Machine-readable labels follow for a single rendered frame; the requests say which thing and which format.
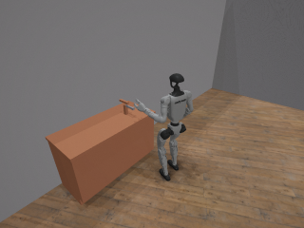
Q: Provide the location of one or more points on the left robot upper arm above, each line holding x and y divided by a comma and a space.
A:
165, 101

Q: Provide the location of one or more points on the robot left hand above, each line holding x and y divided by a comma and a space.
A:
141, 107

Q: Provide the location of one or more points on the robot right forearm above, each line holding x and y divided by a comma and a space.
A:
186, 113

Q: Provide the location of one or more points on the robot left forearm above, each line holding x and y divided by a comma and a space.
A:
154, 116

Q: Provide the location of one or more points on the right robot upper arm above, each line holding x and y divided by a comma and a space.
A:
189, 101

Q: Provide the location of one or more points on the humanoid robot head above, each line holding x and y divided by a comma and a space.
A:
176, 78

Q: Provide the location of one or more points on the robot left thigh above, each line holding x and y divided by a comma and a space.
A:
163, 135

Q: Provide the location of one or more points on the tap lever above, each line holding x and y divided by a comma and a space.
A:
131, 107

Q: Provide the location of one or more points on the counter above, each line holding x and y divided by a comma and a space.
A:
92, 153

